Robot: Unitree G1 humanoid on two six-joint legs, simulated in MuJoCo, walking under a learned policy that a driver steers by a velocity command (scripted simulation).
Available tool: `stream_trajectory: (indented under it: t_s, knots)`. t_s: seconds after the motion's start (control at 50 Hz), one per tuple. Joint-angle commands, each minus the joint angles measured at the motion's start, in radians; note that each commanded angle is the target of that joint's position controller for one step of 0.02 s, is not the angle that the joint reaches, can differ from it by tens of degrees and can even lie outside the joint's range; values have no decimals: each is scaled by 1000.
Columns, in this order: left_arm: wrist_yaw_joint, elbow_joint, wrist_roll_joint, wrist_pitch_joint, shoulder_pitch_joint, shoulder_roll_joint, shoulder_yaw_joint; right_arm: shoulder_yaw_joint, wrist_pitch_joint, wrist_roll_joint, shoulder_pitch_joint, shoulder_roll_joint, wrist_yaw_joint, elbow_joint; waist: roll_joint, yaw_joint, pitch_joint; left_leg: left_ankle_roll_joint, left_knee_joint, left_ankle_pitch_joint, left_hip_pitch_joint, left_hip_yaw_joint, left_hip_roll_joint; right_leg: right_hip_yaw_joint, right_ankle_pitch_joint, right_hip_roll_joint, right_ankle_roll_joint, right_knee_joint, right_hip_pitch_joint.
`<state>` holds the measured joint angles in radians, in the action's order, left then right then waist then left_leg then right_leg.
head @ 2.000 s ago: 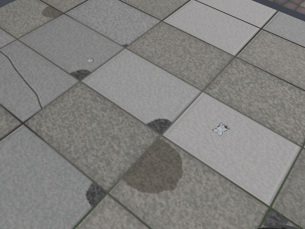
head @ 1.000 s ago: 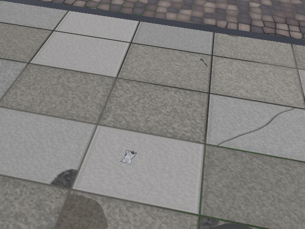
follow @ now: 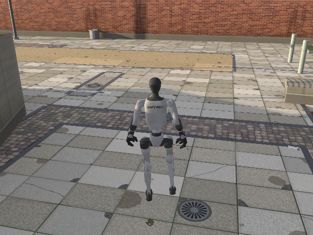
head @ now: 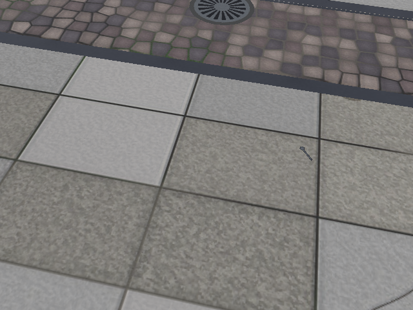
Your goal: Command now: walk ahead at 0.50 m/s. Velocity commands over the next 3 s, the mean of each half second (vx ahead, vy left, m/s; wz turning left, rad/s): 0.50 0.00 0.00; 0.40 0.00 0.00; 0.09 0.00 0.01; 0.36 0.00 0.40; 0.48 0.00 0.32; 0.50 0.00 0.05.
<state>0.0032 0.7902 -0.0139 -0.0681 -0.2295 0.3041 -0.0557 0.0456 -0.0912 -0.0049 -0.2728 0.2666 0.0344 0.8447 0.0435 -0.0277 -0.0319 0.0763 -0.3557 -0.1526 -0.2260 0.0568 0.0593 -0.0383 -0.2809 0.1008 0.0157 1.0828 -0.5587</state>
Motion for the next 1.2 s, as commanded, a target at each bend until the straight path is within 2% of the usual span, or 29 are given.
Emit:
stream_trajectory:
  t_s: [0.02, 0.12, 0.22, 0.28, 0.32, 0.34, 0.36, 0.38, 0.4, 0.42, 0.46, 0.5, 0.56, 0.66, 0.74, 0.78, 0.82, 0.84, 0.86, 0.88, 0.9, 0.92, 0.94, 0.96, 0.98, 1.04, 1.08, 1.14, 1.2]
  knots:
    - [6, -59, 10, 5, -10, 53, -14, 33, -22, 3, 30, 147, -13, -51, -97, 32, 26, 177, 227, 190, 70, -240, -280, -28, 114, 55, -28, -88, -108]
    - [-10, -94, 7, -11, 150, 19, 0, 35, -7, 13, -35, 168, -29, -18, -94, -23, -10, 127, 239, 205, 101, -126, -229, 15, 367, 18, -32, -396, -86]
    - [-38, -143, -4, -25, 284, 25, 5, 40, 18, 22, -120, 184, -33, 29, -98, -64, -47, 122, 186, 209, 244, -138, -290, 28, 340, -17, -6, -539, -110]
    - [-51, -146, -2, -31, 254, 54, -4, 49, 34, 26, -108, 201, -41, 38, -121, -22, -21, 97, 103, 359, 322, -146, -323, 36, 230, -42, 36, -579, -46]
    - [-44, -85, 3, -31, 52, 111, -36, 47, 44, 24, -69, 200, -46, 31, -121, 92, 105, 60, -130, 636, 290, -93, -265, 91, 228, -102, 83, -615, 249]
    - [-33, -42, 11, -28, -125, 169, -58, 29, 44, 10, -73, 163, -48, 12, -70, 159, 245, 27, -381, 491, 123, -58, -216, -10, 265, -3, 135, -565, 552]
    - [-28, -24, 23, -22, -215, 274, -82, -7, 22, 3, -193, 47, -39, -12, 173, 117, 387, -49, -779, -12, -302, -24, -40, -472, 120, 251, 298, -612, 947]
    - [-30, -20, 9, -19, -231, 190, -59, 0, -3, 15, -168, 92, -31, 7, 192, 143, 443, -48, -918, -423, -449, -164, -12, -706, -7, 297, 329, -757, 985]
    - [-29, -28, 4, -19, -151, 145, -41, 23, -17, 44, -76, 169, -23, -20, 123, 137, 269, -33, -970, -374, -541, -172, -76, -562, -55, 262, 273, -779, 857]
    - [-27, -41, 6, -18, -78, 119, -33, 21, -22, 48, -10, 167, -24, -37, 56, 110, 167, -27, -929, -279, -533, -139, -131, -428, -4, 220, 240, -801, 703]
    - [-33, -47, 21, -24, 12, 64, -16, 29, -8, 24, 7, 147, -31, -35, 33, 45, 64, -37, -808, -159, -433, -130, -195, -266, 141, 142, 208, -870, 474]
    - [-36, -37, 19, -36, 24, 66, -18, 23, 16, 19, -34, 105, -34, -20, 49, 13, 59, -56, -763, -114, -363, -121, -205, -197, 220, 119, 218, -920, 391]
    - [-25, -6, 17, -43, -7, 99, -27, 22, 28, 8, 37, 93, -41, -49, 21, 16, 21, -87, -635, -1, -427, -114, -214, -122, 313, 112, 231, -960, 379]
    - [-7, 37, 6, -31, -77, 124, -30, 9, 13, 11, 207, 59, -26, -94, 12, 73, -14, -91, -316, 250, -402, -74, -174, -21, 308, 71, 187, -974, 413]
    - [-3, 85, -3, -14, -150, 137, -35, 5, 4, 21, 313, 64, -6, -136, 9, 108, -44, -73, -200, 239, -424, -72, -150, -32, 298, 123, 184, -936, 534]
    - [4, 98, -1, 2, -143, 137, -36, 8, -4, 12, 319, 76, 6, -147, 16, 91, -42, -47, -149, 189, -401, -72, -129, -28, 460, 137, 159, -858, 592]
    - [11, 99, 1, 15, -113, 152, -40, 24, -11, 2, 226, 110, 9, -123, 47, 35, 29, -18, -123, 162, -257, -49, -85, -22, 687, 124, 121, -734, 622]
    - [14, 94, 0, 20, -91, 145, -36, 40, -14, -6, 105, 140, 6, -82, 34, -27, 104, 6, -87, 234, -90, -21, -55, 5, 785, 76, 91, -598, 604]
    - [16, 81, 14, 18, -112, 113, -23, 56, -16, -19, -6, 199, -3, -54, -27, -58, 219, 45, -128, 553, 152, -88, -147, 41, 631, 12, 44, -403, 491]
    - [6, 84, 36, 5, -245, 14, 10, 64, -4, -37, -78, 264, -12, -45, -251, -22, 376, 212, -203, 865, 558, -407, -417, 67, 40, -123, -29, -22, 130]
    - [0, 125, 15, -5, -303, 23, 12, 50, 9, -14, -115, 204, -8, -34, -294, -39, 514, 297, -140, 844, 625, -597, -497, -72, -424, -183, -49, 167, 29]
    - [-2, 116, -14, -4, -224, 118, -15, 41, 18, 2, -65, 176, -6, -43, -194, -51, 415, 252, -97, 703, 495, -493, -446, -113, -397, -130, -41, 222, -13]
    - [4, 89, -22, 4, -133, 115, -15, 32, 21, 4, 29, 149, -10, -55, -148, -25, 276, 210, -60, 608, 352, -390, -399, -62, -335, -82, -40, 184, -55]
    - [15, 86, -8, 18, -89, 101, -16, 19, 21, -1, 101, 112, -10, -60, -93, 3, 182, 186, -15, 558, 201, -317, -355, -38, -273, -43, -48, 116, -36]
    - [24, 87, 4, 37, -92, 88, -20, 11, 19, -9, 148, 85, -11, -60, -110, 40, 150, 164, 23, 510, 76, -270, -327, -42, -215, -8, -52, 39, 50]
    - [39, 106, 13, 71, -139, 26, -8, 10, 14, -32, 210, 85, -11, -41, -166, 90, 141, 163, 82, 500, -99, -166, -274, -10, -133, -13, -70, -149, 237]
    - [43, 102, 19, 76, -106, 20, -3, 14, 17, -26, 211, 100, -20, -23, -168, 80, 161, 162, 89, 447, -97, -144, -267, -3, -58, -14, -68, -281, 284]
    - [41, 102, 19, 88, -55, 43, -10, 14, 35, -16, 197, 114, -30, 3, -154, 59, 150, 145, 120, 126, -106, -166, -270, 7, 44, -22, -59, -397, 338]
    - [38, 108, 34, 87, -24, 38, -12, -2, 51, -4, 199, 80, -34, 25, -126, 71, 74, 71, 114, -229, -164, -171, -217, 24, 138, -37, -27, -589, 424]
